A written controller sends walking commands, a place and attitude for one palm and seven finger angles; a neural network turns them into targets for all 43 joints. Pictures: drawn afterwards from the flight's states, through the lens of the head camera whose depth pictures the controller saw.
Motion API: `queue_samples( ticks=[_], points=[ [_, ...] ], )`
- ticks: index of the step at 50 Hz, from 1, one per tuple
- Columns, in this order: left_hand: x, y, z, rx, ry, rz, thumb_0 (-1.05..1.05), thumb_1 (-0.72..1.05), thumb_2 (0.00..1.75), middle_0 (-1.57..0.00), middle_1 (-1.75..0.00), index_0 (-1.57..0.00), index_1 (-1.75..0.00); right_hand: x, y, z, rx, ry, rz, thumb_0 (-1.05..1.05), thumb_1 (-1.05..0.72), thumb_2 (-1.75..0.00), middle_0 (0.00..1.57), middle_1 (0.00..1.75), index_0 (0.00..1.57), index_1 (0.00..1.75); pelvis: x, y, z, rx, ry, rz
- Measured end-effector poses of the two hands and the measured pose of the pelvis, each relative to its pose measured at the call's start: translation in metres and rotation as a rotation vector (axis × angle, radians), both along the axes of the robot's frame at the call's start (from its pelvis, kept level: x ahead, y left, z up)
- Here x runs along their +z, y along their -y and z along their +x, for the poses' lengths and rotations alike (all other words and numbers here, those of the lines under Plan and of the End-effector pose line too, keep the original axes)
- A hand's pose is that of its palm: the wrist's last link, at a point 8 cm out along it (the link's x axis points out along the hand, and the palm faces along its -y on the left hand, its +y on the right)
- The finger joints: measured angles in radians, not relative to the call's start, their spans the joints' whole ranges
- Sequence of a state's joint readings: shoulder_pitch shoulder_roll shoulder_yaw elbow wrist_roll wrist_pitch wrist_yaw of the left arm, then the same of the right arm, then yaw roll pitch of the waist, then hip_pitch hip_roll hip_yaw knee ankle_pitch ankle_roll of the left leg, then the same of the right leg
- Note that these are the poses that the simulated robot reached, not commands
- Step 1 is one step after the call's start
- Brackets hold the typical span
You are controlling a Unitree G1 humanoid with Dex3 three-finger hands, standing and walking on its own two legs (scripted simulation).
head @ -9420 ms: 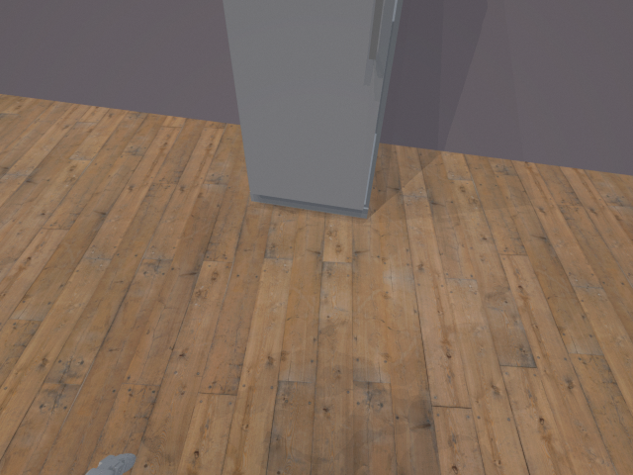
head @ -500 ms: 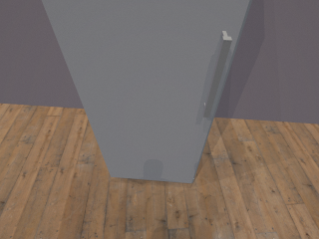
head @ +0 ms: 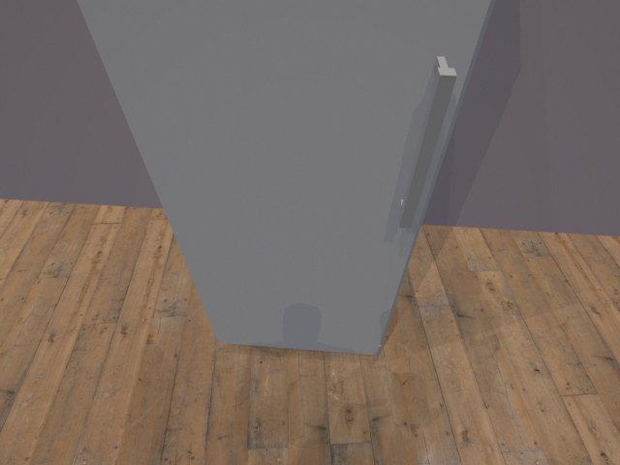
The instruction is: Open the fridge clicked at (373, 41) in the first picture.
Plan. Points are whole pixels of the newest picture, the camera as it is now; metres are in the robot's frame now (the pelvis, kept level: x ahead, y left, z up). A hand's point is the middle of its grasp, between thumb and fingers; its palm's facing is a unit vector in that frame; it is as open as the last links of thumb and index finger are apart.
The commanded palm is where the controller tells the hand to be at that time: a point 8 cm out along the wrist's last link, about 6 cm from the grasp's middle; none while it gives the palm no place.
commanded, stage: look again from close up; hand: right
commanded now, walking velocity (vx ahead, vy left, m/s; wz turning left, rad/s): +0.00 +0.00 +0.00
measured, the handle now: (420, 153) +0.53 -0.14 +0.13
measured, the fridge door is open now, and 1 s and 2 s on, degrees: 0 0 0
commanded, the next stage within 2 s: raise the hand to about handle height in 0.48 s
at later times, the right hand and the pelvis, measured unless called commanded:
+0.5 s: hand out of the picture +0.00 -0.16 -0.18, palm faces +0.03 +0.99 -0.15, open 7.4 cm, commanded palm none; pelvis +0.01 +0.00 +0.00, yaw +0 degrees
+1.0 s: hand (444, 435) +0.18 -0.15 -0.04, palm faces +0.04 +1.00 -0.01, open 8.5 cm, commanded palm +0.14 -0.23 -0.01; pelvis +0.00 +0.02 -0.06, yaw +0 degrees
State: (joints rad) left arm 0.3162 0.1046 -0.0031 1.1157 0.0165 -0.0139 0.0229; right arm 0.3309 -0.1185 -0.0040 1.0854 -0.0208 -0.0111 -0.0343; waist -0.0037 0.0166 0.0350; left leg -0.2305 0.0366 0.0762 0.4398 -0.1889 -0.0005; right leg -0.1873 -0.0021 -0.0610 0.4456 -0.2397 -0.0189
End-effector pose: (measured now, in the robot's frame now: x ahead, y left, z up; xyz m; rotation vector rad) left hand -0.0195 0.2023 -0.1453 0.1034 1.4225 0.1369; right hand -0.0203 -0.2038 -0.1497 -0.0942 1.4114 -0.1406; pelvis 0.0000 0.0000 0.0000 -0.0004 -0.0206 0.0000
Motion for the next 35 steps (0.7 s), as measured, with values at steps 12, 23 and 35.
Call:
queue_samples(
  ticks=[12,23,35],
  points=[
    [0.001,-0.001,0.008,-0.004,0.008,0.012,0.01,0.91,0.89,-0.2,-0.3,-0.2,-0.3,0.0,0.003,0.007,0.003,0.008,-0.001,0.01,-0.91,-0.9,0.2,0.3,0.2,0.3,0.0,0.002,0.005,0.001,0.003,0.001],
    [0.002,0.0,0.012,-0.005,0.007,0.015,0.01,0.91,0.89,-0.2,-0.3,-0.2,-0.3,0.0,0.008,0.01,0.007,-0.001,-0.004,0.0,-0.9,-0.9,0.2,0.3,0.2,0.3,0.001,0.005,0.009,0.003,0.002,0.001],
    [0.015,-0.027,0.052,-0.036,0.309,0.093,0.03,0.93,0.89,-0.2,-0.3,-0.2,-0.3,0.062,0.045,0.1,-0.06,0.457,-0.16,0.05,-0.94,-0.89,0.2,0.31,0.21,0.31,-0.004,0.004,0.011,0.006,-0.01,-0.018]
  ],
)
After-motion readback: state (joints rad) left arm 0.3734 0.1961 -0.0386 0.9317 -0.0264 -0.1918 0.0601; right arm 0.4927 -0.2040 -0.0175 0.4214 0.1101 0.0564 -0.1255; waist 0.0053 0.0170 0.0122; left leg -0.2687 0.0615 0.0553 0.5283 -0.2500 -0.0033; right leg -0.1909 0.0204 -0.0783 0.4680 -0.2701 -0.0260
